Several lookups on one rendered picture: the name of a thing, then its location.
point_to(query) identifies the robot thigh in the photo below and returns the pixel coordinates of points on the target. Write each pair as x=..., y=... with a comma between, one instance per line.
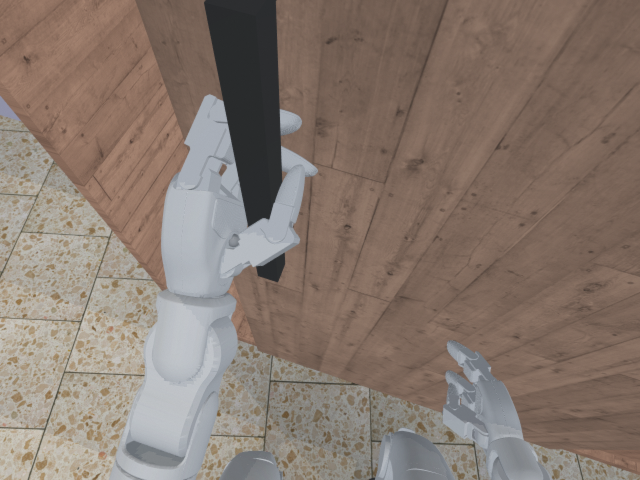
x=252, y=465
x=409, y=456

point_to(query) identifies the robot right hand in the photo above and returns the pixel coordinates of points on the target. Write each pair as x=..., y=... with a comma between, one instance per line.
x=487, y=412

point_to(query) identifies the handle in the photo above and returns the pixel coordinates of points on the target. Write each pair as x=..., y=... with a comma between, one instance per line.
x=244, y=40

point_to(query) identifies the right robot thigh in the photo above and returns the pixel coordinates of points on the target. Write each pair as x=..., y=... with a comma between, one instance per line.
x=409, y=456

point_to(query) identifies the left robot forearm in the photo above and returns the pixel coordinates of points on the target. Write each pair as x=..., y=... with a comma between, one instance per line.
x=186, y=353

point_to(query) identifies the left robot thigh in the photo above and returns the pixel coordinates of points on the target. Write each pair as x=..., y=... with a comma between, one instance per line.
x=252, y=465

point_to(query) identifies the right robot forearm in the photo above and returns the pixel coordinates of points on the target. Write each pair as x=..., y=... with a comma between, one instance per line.
x=514, y=459

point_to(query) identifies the robot left hand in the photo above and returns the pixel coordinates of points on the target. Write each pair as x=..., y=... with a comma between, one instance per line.
x=203, y=210

